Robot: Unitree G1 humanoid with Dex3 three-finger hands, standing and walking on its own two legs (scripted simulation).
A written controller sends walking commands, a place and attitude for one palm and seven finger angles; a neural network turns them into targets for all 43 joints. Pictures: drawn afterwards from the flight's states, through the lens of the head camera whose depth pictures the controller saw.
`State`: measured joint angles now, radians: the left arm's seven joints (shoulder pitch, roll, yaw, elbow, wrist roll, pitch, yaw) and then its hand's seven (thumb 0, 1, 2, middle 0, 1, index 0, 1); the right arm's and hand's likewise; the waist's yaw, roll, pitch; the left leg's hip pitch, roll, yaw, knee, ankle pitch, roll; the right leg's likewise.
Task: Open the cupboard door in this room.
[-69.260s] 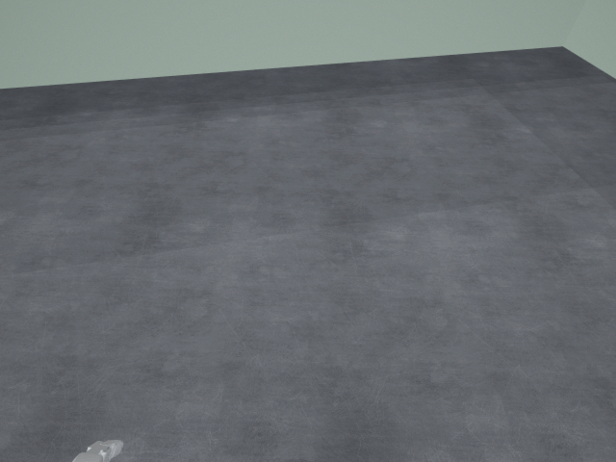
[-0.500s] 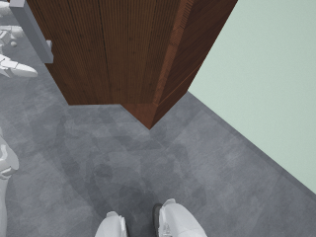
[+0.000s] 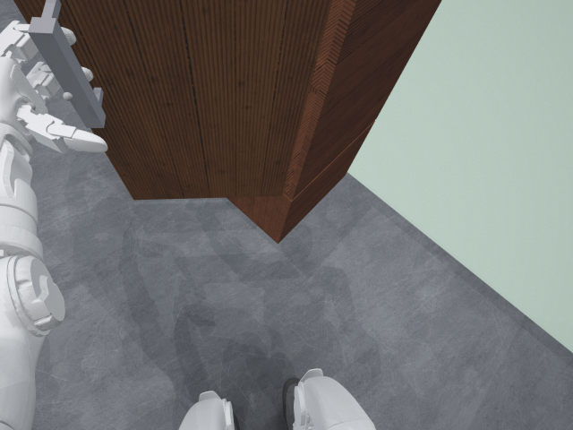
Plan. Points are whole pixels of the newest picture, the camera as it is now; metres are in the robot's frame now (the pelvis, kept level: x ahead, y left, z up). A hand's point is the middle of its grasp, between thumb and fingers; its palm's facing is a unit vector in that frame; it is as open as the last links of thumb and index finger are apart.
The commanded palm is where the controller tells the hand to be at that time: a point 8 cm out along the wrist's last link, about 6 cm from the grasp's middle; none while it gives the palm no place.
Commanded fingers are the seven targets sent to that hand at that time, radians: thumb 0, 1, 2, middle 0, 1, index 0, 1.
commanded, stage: slide the fingers in behind the handle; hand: left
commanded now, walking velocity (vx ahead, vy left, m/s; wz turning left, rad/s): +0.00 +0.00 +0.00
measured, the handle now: (76, 68) +0.58 +0.22 +0.08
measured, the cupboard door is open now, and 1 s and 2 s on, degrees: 47 47 58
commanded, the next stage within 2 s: close the thumb around the handle in 0.68 s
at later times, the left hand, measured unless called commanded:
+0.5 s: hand (83, 100) +0.52 +0.20 +0.09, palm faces -0.03 -1.00 -0.01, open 14.0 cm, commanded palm +0.50 +0.24 +0.08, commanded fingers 0.00 -0.50 0.30 -0.30 -1.20 -0.30 -1.20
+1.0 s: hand (83, 99) +0.52 +0.20 +0.09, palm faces -0.03 -1.00 -0.01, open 12.6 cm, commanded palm +0.50 +0.24 +0.08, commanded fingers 0.00 0.17 0.59 -0.35 -1.27 -0.35 -1.27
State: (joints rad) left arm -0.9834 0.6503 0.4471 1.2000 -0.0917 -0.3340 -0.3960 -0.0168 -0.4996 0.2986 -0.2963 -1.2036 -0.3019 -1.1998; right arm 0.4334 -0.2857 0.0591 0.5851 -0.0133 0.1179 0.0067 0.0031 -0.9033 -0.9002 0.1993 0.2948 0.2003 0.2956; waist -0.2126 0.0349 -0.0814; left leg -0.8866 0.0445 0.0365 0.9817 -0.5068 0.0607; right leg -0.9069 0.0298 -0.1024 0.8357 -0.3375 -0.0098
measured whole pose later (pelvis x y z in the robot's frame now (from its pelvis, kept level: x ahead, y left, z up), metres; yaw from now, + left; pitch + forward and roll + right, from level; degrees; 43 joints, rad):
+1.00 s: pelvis -0.01 -0.01 +0.00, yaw +0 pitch +22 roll -4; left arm -0.97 0.61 0.43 1.21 -0.09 -0.37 -0.35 -0.02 -0.29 0.39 -0.31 -1.23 -0.32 -1.22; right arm 0.44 -0.28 0.05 0.60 -0.01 0.09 0.01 0.00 -0.90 -0.90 0.20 0.29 0.20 0.30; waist -0.21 0.04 -0.08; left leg -0.87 0.04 0.04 0.98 -0.50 0.06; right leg -0.90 0.03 -0.09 0.85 -0.33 -0.02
